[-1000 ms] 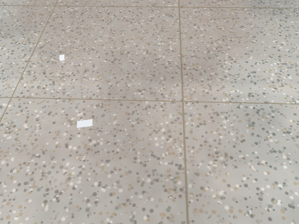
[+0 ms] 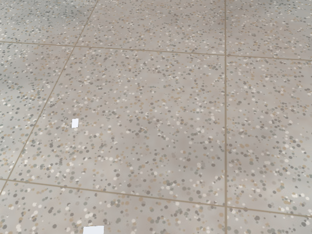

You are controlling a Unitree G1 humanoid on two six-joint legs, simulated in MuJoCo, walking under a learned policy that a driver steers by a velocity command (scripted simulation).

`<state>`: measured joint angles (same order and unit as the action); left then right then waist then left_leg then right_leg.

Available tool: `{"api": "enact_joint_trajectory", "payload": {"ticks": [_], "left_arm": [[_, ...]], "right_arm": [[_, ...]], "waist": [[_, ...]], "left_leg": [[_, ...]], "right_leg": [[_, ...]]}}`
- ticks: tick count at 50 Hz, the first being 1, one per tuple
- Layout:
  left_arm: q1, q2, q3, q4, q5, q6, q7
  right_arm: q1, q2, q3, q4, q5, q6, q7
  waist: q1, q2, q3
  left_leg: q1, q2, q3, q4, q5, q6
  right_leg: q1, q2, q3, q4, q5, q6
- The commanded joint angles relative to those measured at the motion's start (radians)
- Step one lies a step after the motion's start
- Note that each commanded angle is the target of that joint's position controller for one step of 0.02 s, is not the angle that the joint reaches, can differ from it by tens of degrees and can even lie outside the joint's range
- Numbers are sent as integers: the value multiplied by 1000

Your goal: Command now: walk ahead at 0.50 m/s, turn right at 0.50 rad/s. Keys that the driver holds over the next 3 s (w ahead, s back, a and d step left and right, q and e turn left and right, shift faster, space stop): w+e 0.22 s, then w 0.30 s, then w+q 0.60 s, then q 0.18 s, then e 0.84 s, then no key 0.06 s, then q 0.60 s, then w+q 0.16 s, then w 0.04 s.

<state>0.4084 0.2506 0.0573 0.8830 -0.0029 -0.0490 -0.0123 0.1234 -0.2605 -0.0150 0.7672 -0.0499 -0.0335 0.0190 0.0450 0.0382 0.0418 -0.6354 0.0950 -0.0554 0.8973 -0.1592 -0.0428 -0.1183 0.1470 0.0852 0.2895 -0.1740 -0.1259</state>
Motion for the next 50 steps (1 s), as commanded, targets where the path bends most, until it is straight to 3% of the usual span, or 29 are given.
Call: {"api": "enact_joint_trajectory", "payload": {"ticks": [1,7,9,11,12,13,14,15,16,17,19,22,27,30,33,35,36,37,38,39,40,42,43,46,50], "left_arm": [[61,162,41,-44,-2,-9,9],[113,171,46,-44,18,0,23],[61,186,51,-61,20,0,29],[1,200,53,-77,14,-7,20],[0,169,44,-86,3,-18,9],[59,74,20,-110,-15,-26,10],[139,100,21,-122,-4,-18,11],[102,143,26,-79,25,-2,16],[21,131,22,-84,35,0,4],[-13,110,18,-94,34,1,-3],[-29,97,14,-99,48,16,-16],[-72,90,9,-116,49,23,-25],[-295,55,-22,-186,48,15,-39],[-387,46,-36,-213,38,8,-37],[-394,72,-31,-223,32,-3,-22],[-280,92,-20,-188,39,-18,-7],[-153,134,-3,-146,55,-32,7],[20,218,17,-135,77,-40,22],[24,301,40,-131,67,-22,25],[-26,212,25,-139,43,-13,22],[-99,137,4,-146,36,-16,18],[-154,77,-10,-141,33,-30,17],[-156,68,-11,-132,31,-37,20],[-117,80,-2,-102,20,-60,21],[-67,75,2,-65,22,-61,23]], "right_arm": [[-99,-69,-12,-89,6,-8,3],[-234,-74,0,-152,19,-26,5],[-172,-97,-6,-143,23,-35,0],[27,-141,-26,-86,24,-49,-19],[168,-193,-43,-64,8,-61,-34],[277,-259,-59,-66,-13,-59,-50],[247,-291,-75,-50,1,-39,-45],[172,-183,-59,-64,13,-32,-36],[127,-109,-41,-66,20,-35,-28],[105,-84,-33,-56,15,-38,-24],[135,-86,-32,-21,19,-55,-21],[188,-104,-39,17,34,-80,-11],[243,-103,-41,62,42,-71,-6],[307,-130,-49,94,42,-63,-4],[330,-159,-58,112,37,-53,-7],[317,-166,-61,118,41,-46,-11],[326,-140,-54,119,47,-48,-10],[301,-84,-39,73,52,-53,-9],[395,-18,-29,50,70,-46,-16],[360,-114,-54,79,42,-25,-25],[312,-101,-58,76,39,-21,-15],[279,-72,-59,81,31,-6,-2],[282,-64,-60,84,22,5,6],[222,-38,-60,56,20,24,23],[85,-25,-54,4,16,30,39]], "waist": [[15,-93,-6],[55,-112,-6],[9,-124,-16],[-88,-95,-101],[-147,-23,-212],[-148,120,-338],[-84,280,-366],[-63,78,-196],[-71,-11,-93],[-52,-5,-44],[-34,60,-26],[-27,60,-42],[-62,51,6],[-91,51,8],[-82,53,2],[-19,32,-39],[28,-20,-121],[102,-144,-264],[52,-332,-314],[41,-173,-209],[9,-125,-98],[-29,-143,-26],[-45,-154,-17],[-60,-127,-18],[-46,-117,17]], "left_leg": [[-35,-34,43,-108,113,-20],[-6,-86,37,-276,101,8],[132,-104,23,-355,54,32],[440,-134,33,-447,31,72],[658,-9,-73,-471,-39,117],[889,254,-389,-500,-179,184],[910,352,-768,-615,-246,287],[763,308,-664,-626,-347,279],[636,243,-507,-646,-294,260],[558,191,-389,-673,-180,235],[495,130,-252,-691,15,218],[512,128,-177,-711,172,242],[487,80,-66,-767,185,236],[483,74,-62,-729,261,226],[528,108,-114,-661,322,216],[519,85,-111,-525,397,190],[455,27,-68,-349,380,169],[296,-41,-12,-67,94,144],[32,-160,64,169,-385,124],[-20,-101,-1,264,-347,134],[-26,-65,-18,260,-258,135],[22,-25,0,217,-176,116],[40,-19,6,217,-152,105],[-3,-15,18,223,-73,89],[-93,-2,37,117,47,71]], "right_leg": [[18,-237,225,-82,285,-87],[125,-259,294,24,437,-81],[91,-264,318,69,466,-52],[12,-206,293,256,570,-7],[-75,-153,232,464,448,17],[-270,-62,110,731,-37,41],[-458,-2,37,885,-380,50],[-513,-86,54,947,-289,47],[-494,-107,46,916,-213,52],[-474,-130,38,868,-181,58],[-431,-147,28,815,-166,72],[-462,-145,18,767,-122,85],[-479,-204,-82,505,54,118],[-386,-181,-125,361,82,125],[-317,-161,-124,290,36,108],[-137,-133,-127,177,23,86],[62,-170,-84,144,21,60],[290,-425,172,109,-119,9],[390,-623,516,-13,-216,-75],[278,-584,502,-27,-287,-80],[174,-527,359,-49,-241,-59],[50,-444,154,-100,-48,-17],[22,-417,89,-112,28,-6],[31,-413,-19,-130,199,-16],[56,-403,-133,-147,264,-27]]}}
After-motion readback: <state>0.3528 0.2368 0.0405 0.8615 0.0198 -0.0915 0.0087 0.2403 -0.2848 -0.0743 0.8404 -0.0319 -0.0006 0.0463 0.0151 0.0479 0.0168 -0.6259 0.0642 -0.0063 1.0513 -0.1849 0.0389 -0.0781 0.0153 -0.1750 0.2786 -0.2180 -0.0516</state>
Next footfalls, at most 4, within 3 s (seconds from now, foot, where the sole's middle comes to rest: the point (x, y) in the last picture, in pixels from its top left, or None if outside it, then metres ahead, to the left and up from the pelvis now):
0.24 left None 0.32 0.12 -0.78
0.72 right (212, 230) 0.49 -0.15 -0.78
1.24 left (166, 169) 0.77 0.05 -0.78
1.84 right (204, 176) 0.74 -0.13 -0.78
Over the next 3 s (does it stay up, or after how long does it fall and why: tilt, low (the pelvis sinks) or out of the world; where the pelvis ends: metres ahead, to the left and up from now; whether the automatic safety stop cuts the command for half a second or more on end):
stays up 0.72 -0.05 0.00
